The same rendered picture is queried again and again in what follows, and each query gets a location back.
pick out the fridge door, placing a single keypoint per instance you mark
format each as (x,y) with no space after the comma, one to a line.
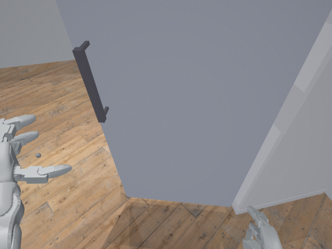
(193,86)

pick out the robot left hand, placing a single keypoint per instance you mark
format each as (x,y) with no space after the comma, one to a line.
(10,147)

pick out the handle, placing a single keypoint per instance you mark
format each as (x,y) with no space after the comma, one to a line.
(86,73)

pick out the robot left forearm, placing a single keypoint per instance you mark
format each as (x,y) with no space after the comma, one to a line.
(11,213)

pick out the robot right hand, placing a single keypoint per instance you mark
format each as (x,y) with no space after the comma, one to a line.
(265,234)

